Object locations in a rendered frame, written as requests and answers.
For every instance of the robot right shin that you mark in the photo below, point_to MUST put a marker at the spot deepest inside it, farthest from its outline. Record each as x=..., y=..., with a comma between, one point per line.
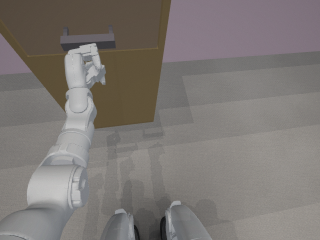
x=168, y=235

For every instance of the handle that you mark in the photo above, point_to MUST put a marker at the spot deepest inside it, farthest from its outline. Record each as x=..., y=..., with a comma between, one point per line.
x=102, y=41

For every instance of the left robot forearm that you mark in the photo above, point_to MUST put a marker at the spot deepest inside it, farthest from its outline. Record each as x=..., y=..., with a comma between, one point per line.
x=75, y=139

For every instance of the robot left thigh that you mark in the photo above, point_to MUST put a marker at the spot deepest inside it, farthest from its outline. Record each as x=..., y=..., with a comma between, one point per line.
x=120, y=226

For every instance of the robot left hand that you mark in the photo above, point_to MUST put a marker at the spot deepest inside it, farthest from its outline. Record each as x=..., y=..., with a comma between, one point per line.
x=76, y=70

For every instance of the drawer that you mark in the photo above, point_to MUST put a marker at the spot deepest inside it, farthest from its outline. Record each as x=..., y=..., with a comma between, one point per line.
x=38, y=25

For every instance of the robot left upper arm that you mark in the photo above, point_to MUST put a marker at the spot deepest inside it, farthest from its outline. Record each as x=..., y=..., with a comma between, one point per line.
x=55, y=192

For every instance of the cabinet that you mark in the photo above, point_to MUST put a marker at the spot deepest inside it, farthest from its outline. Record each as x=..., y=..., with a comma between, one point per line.
x=132, y=78

